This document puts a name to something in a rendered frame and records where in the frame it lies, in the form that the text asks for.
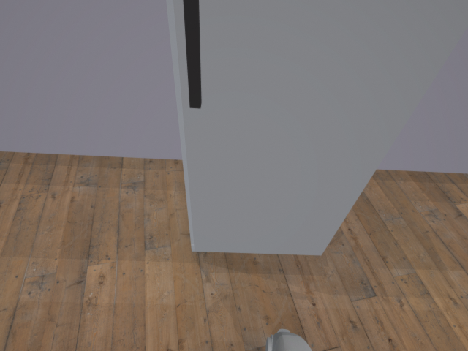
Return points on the robot right thigh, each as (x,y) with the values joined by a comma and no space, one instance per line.
(285,341)

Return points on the handle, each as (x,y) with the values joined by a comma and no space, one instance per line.
(192,33)

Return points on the fridge door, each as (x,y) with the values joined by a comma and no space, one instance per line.
(301,101)

